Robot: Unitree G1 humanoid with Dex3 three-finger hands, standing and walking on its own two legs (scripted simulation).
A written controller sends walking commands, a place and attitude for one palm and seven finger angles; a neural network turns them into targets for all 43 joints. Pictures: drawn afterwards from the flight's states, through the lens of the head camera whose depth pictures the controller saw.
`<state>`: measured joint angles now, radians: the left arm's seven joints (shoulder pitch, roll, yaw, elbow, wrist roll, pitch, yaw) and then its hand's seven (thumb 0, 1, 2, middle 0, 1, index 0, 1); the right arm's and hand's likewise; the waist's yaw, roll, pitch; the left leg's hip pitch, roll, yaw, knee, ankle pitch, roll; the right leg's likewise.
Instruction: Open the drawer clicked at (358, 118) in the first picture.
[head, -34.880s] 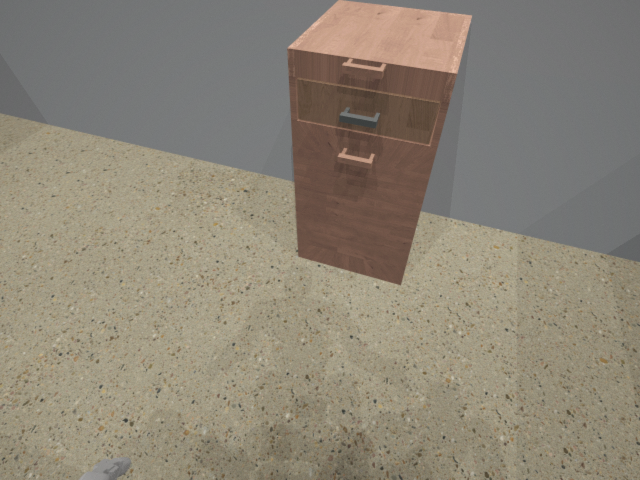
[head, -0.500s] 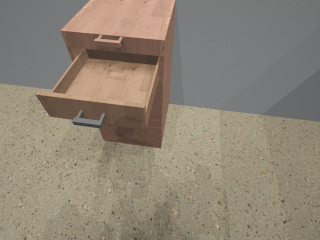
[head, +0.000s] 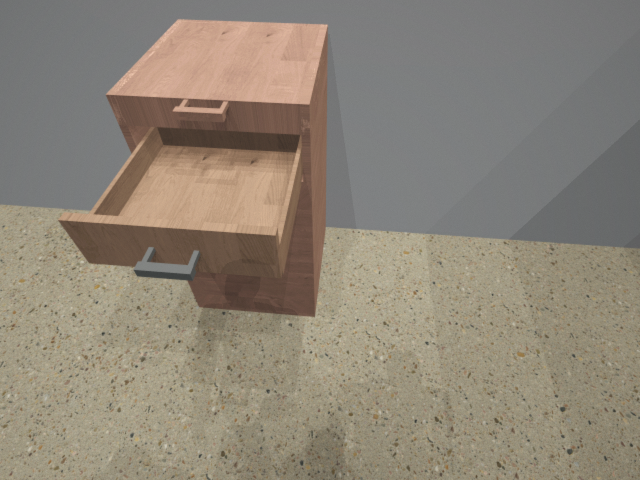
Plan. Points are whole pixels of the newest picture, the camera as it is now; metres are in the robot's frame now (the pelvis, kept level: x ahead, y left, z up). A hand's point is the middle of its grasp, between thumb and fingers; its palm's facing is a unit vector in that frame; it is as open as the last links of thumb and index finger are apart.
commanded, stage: let the arm hang, fingers relaxed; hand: left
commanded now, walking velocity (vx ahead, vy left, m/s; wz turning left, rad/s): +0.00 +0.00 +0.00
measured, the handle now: (169, 262) +0.48 +0.30 -0.07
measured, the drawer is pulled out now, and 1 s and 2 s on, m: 0.30 0.30 0.30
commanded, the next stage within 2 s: look to check the result in 0.10 s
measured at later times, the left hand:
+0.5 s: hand out of the picture -0.01 +0.15 -0.17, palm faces +0.05 -0.98 -0.19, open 7.4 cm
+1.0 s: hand out of the picture +0.02 +0.15 -0.17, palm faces +0.05 -0.98 -0.21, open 7.4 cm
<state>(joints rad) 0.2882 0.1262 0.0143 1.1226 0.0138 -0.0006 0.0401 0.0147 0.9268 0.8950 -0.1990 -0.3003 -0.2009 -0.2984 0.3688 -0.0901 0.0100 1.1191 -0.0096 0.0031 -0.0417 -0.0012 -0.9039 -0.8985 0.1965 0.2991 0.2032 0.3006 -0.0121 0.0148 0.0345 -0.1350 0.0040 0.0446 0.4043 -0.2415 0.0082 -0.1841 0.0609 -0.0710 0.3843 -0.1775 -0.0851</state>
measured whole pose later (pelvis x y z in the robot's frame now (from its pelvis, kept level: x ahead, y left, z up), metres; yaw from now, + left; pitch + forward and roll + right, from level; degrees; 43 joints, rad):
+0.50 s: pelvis +0.02 -0.01 +0.00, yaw +0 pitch -1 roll +0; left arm 0.31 0.10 0.01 1.14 0.01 -0.01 0.04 0.01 0.91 0.90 -0.20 -0.30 -0.20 -0.30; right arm 0.33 -0.10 0.00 1.12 0.00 0.00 -0.05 0.00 -0.90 -0.90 0.20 0.30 0.20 0.30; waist -0.01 0.03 0.05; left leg -0.11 0.01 0.04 0.39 -0.26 0.00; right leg -0.16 0.07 -0.08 0.38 -0.20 -0.09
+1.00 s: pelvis +0.03 -0.02 +0.00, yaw +0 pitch -1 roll +0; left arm 0.29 0.11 0.02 1.13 0.01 -0.01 0.05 0.01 0.91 0.90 -0.20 -0.30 -0.20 -0.30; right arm 0.34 -0.11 0.00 1.12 0.00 0.00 -0.06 0.00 -0.90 -0.90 0.20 0.30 0.20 0.30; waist -0.01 0.03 0.05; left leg -0.09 0.03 0.03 0.38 -0.28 -0.02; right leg -0.14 0.09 -0.08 0.36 -0.21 -0.10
